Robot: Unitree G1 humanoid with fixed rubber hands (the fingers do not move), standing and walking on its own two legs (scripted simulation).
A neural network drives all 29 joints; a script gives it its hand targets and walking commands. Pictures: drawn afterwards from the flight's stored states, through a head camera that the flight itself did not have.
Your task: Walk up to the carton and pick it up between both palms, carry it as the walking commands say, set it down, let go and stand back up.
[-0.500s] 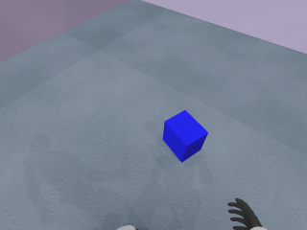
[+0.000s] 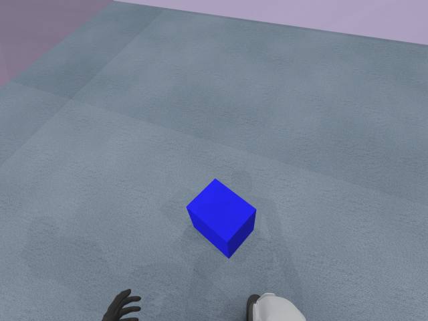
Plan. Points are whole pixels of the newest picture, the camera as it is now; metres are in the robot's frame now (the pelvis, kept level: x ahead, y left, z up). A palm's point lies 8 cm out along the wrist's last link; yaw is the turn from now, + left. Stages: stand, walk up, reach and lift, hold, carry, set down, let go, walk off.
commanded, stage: walk up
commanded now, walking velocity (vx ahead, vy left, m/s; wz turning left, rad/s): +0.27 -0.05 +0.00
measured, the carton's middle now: (222, 219) +0.56 -0.01 -0.64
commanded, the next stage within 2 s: none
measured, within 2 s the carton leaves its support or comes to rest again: neither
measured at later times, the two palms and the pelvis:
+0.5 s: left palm out of the picture +0.03 +0.20 -0.08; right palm (348, 280) +0.19 -0.25 -0.12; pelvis +0.11 -0.02 +0.04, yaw +0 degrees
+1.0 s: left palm out of the picture +0.15 +0.29 -0.12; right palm (325, 269) +0.21 -0.20 -0.10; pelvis +0.15 +0.04 +0.02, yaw +0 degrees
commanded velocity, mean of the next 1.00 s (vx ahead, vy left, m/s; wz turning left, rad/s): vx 0.15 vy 0.01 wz -0.02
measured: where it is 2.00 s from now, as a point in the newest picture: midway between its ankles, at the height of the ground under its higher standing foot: outside the picture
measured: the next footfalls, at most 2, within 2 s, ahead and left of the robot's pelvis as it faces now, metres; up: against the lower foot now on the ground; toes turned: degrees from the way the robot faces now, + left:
left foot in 0.72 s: +0.25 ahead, +0.16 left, +0.00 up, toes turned +8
right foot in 1.22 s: +0.16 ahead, -0.15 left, +0.00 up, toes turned -5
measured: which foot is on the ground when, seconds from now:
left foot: up 0.00-0.70, down 0.72-1.00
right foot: down 0.00-0.74, up 0.76-1.00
